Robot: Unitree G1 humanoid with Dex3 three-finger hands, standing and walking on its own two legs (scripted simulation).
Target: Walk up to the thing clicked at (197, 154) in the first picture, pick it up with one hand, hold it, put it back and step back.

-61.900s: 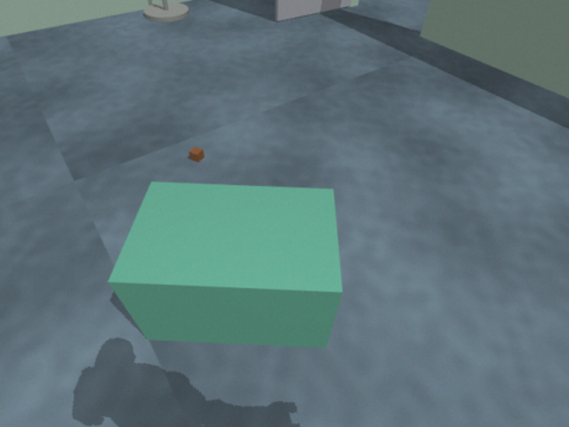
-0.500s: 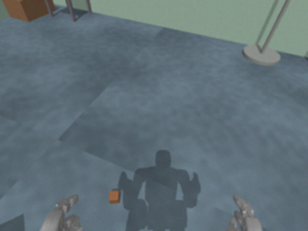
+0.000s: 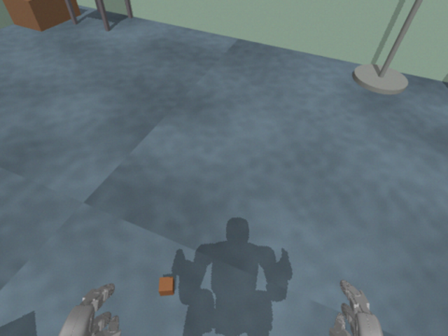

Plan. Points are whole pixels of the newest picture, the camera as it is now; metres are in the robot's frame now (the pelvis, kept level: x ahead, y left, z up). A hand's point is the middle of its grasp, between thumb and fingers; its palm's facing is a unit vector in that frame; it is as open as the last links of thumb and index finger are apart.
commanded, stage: home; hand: left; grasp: from above
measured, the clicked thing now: (166, 286) +0.46 +0.21 -0.69
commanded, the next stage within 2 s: stand in 0.96 s
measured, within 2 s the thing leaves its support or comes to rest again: neither
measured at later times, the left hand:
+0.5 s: hand (119, 328) +0.17 +0.18 -0.05, palm faces +0.04 -0.98 -0.20, open 7.4 cm
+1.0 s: hand (117, 331) +0.17 +0.18 -0.05, palm faces +0.04 -0.98 -0.20, open 7.4 cm
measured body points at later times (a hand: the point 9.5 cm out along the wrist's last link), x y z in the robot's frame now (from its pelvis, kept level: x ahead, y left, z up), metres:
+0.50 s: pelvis +0.01 +0.00 +0.00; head +0.03 +0.00 +0.45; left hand +0.17 +0.23 -0.03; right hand +0.17 -0.25 -0.06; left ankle +0.02 +0.12 -0.68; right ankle +0.00 -0.14 -0.68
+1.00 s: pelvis +0.01 +0.00 +0.00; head +0.02 +0.01 +0.45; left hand +0.16 +0.23 -0.03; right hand +0.17 -0.25 -0.06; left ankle +0.02 +0.12 -0.68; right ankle +0.00 -0.14 -0.68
